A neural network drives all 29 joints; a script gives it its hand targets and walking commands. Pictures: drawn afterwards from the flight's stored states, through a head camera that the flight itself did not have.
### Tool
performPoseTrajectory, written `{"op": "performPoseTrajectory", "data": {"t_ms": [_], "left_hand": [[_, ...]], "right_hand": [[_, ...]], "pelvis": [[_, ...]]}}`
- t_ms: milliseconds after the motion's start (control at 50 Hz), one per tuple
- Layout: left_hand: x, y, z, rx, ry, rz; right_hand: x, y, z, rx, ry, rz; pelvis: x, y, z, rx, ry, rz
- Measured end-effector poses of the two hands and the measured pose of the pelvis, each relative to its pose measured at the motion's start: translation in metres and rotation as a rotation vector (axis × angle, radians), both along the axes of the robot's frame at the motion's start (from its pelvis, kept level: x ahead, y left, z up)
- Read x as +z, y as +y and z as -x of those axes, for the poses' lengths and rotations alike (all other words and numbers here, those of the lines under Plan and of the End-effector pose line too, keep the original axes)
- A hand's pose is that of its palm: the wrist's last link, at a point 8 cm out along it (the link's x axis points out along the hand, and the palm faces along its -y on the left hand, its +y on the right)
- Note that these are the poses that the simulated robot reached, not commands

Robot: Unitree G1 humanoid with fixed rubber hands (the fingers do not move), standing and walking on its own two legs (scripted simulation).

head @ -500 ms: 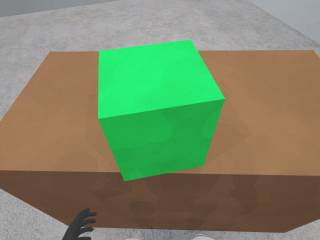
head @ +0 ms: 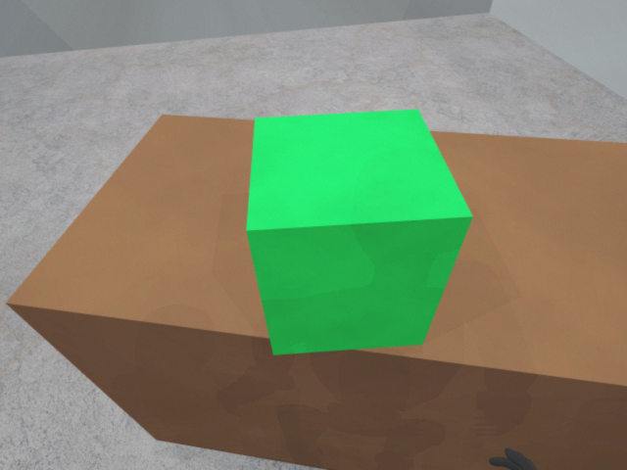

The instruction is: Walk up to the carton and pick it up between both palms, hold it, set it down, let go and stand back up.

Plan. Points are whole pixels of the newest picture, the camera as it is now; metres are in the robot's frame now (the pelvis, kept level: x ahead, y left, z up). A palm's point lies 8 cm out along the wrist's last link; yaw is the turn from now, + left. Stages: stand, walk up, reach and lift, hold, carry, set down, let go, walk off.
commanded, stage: walk up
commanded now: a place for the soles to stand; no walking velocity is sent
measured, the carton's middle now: (343, 236) +0.41 -0.01 +0.10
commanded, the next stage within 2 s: reach and lift in 0.84 s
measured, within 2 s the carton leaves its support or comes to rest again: neither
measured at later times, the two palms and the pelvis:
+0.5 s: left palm out of the picture +0.13 +0.27 -0.09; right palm out of the picture +0.08 -0.26 -0.10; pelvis +0.00 +0.01 +0.00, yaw -6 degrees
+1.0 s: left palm (144, 456) +0.18 +0.25 -0.09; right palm out of the picture +0.08 -0.27 -0.11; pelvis -0.01 +0.02 -0.01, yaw -8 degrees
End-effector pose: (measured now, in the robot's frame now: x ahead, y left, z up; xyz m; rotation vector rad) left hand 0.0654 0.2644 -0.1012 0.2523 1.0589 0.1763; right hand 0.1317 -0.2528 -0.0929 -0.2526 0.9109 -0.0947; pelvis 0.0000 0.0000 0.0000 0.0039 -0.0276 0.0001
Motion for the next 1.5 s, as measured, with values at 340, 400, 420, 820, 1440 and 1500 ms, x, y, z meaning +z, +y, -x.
{"op": "performPoseTrajectory", "data": {"t_ms": [340,400,420,820,1440,1500], "left_hand": [[0.013,-0.003,-0.052,-0.117,-0.096,0.007],[0.013,-0.002,-0.057,-0.134,-0.096,0.001],[0.013,-0.001,-0.059,-0.14,-0.097,-0.002],[0.016,0.004,-0.085,-0.232,-0.119,-0.044],[0.07,-0.039,-0.128,-0.086,-0.33,0.017],[0.076,-0.04,-0.127,-0.082,-0.365,0.024]], "right_hand": [[-0.003,-0.006,0.044,-0.092,0.078,0.007],[-0.004,-0.006,0.047,-0.101,0.085,0.011],[-0.004,-0.006,0.048,-0.104,0.086,0.013],[-0.01,-0.012,0.064,-0.185,0.069,0.017],[0.055,-0.008,0.006,-0.082,-0.241,-0.061],[0.059,-0.002,-0.001,-0.078,-0.267,-0.079]], "pelvis": [[0.005,0.008,-0.004,-0.062,0.015,-0.007],[0.004,0.01,-0.004,-0.075,0.016,-0.008],[0.003,0.011,-0.004,-0.079,0.016,-0.009],[-0.005,0.02,0.0,-0.175,0.01,-0.018],[0.02,-0.008,-0.012,-0.106,-0.04,-0.007],[0.021,-0.007,-0.014,-0.104,-0.033,-0.005]]}}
